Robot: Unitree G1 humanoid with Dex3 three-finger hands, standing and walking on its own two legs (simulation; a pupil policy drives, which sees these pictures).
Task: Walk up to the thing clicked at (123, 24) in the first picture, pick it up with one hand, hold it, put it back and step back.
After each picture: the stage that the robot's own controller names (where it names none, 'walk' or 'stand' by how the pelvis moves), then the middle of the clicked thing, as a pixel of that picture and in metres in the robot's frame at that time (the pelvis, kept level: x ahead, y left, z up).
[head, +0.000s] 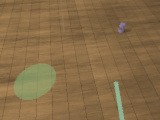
stand; (121, 27) +1.58 -0.52 -0.72
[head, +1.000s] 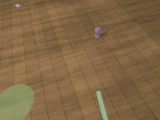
walk; (97, 32) +1.52 -0.10 -0.70
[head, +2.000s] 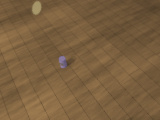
walk; (62, 62) +0.98 +0.24 -0.72
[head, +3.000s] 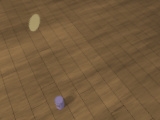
walk; (59, 102) +0.54 +0.20 -0.71
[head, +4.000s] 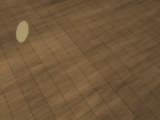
stand; out of the picture +0.29 +0.16 -0.70
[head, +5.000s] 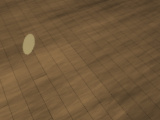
stand; out of the picture +0.26 +0.16 -0.72
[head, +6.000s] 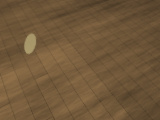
stand; out of the picture +0.28 +0.17 -0.73
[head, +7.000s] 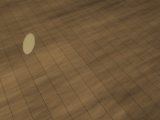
stand; out of the picture +0.27 +0.18 -0.73
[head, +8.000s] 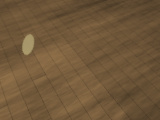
stand; out of the picture +0.26 +0.18 -0.73
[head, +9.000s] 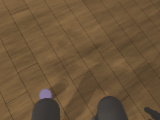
go down; (46, 96) +0.33 +0.15 -0.49
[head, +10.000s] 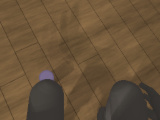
go down; (47, 79) +0.37 +0.16 -0.34
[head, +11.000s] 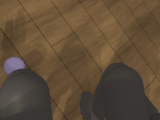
close in; (15, 68) +0.36 +0.18 -0.24
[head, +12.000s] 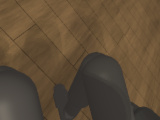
close; out of the picture +0.37 +0.20 -0.23
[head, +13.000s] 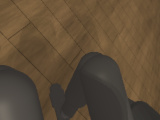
close; out of the picture +0.37 +0.21 -0.22
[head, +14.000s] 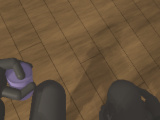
lift; (21, 82) +0.30 +0.21 -0.05
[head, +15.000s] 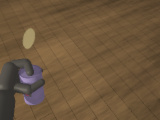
hold; (32, 85) +0.32 +0.17 +0.04
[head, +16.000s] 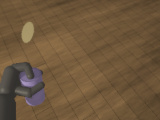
hold; (33, 87) +0.32 +0.17 +0.01
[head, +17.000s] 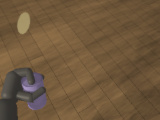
crouch; (34, 91) +0.31 +0.16 -0.03
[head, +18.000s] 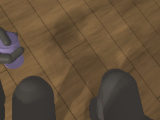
lower; (10, 51) +0.42 +0.20 -0.10
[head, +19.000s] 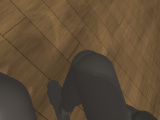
lower; out of the picture +0.41 +0.24 -0.23
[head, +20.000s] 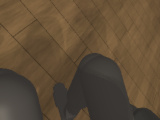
lower; out of the picture +0.39 +0.23 -0.22
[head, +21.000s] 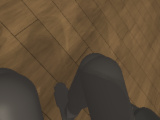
lower; out of the picture +0.38 +0.23 -0.22
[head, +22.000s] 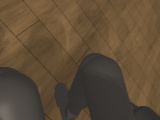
lower; out of the picture +0.37 +0.22 -0.22
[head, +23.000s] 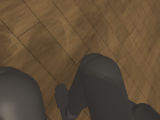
open; out of the picture +0.36 +0.20 -0.22
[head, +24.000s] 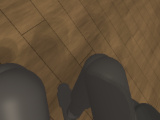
withdraw; out of the picture +0.34 +0.19 -0.22
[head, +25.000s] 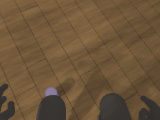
walk; (52, 94) +0.33 +0.15 -0.48
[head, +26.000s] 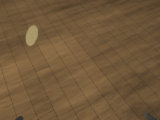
stand; out of the picture +0.27 +0.15 -0.66
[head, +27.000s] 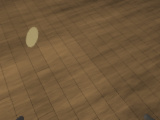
stand; out of the picture +0.28 +0.15 -0.67
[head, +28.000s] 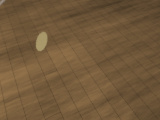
stand; out of the picture +0.30 +0.15 -0.72
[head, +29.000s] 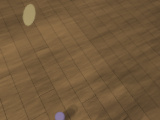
walk; (59, 118) +0.33 +0.10 -0.71
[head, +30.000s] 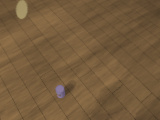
walk; (60, 91) +0.54 +0.17 -0.69
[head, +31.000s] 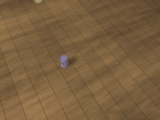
stand; (64, 61) +0.87 +0.14 -0.70
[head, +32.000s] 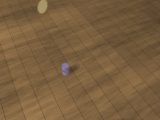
stand; (65, 69) +0.88 +0.14 -0.71
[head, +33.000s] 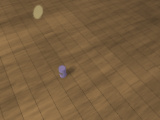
stand; (62, 71) +0.90 +0.18 -0.73
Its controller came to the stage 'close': yes
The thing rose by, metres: 0.72
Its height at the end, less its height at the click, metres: +0.00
